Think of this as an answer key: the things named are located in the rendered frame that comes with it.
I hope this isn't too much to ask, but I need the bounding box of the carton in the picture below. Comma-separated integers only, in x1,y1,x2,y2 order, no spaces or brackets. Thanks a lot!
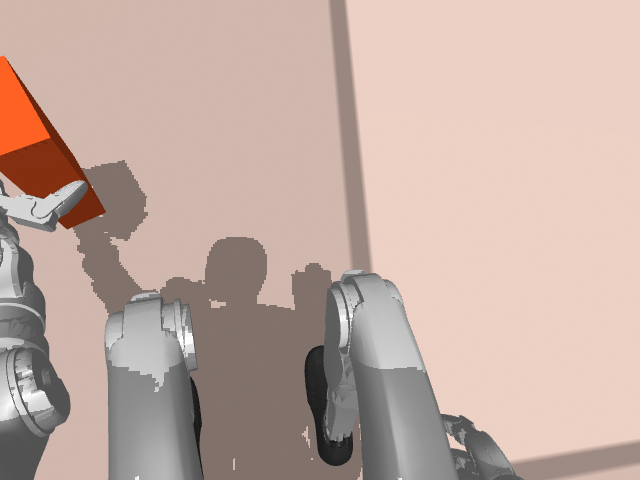
0,56,106,229

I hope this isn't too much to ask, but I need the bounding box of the right robot foot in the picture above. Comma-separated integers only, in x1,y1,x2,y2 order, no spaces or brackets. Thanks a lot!
305,345,353,466

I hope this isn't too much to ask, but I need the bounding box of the left robot hand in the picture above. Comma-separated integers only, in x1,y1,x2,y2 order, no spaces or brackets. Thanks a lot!
0,179,88,232

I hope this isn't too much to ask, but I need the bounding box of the right robot hand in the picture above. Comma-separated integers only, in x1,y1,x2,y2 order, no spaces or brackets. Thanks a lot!
441,414,516,480

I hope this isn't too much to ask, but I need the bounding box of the left robot arm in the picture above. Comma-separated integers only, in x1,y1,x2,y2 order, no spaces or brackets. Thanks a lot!
0,219,71,480

